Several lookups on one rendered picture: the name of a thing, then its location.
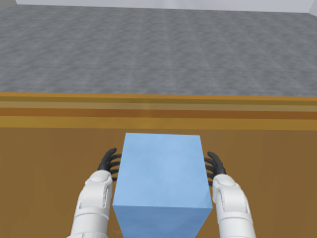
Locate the robot left hand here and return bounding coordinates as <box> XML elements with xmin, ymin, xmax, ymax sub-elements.
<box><xmin>97</xmin><ymin>148</ymin><xmax>122</xmax><ymax>181</ymax></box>

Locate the carton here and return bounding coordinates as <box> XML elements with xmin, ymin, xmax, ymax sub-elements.
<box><xmin>112</xmin><ymin>133</ymin><xmax>213</xmax><ymax>238</ymax></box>

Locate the robot right hand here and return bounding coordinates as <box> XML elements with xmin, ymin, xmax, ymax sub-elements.
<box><xmin>204</xmin><ymin>151</ymin><xmax>226</xmax><ymax>186</ymax></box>

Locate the right robot forearm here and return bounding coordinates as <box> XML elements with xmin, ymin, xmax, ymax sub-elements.
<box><xmin>212</xmin><ymin>174</ymin><xmax>257</xmax><ymax>238</ymax></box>

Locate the left robot forearm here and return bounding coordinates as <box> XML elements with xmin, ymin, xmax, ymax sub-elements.
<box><xmin>67</xmin><ymin>170</ymin><xmax>113</xmax><ymax>238</ymax></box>

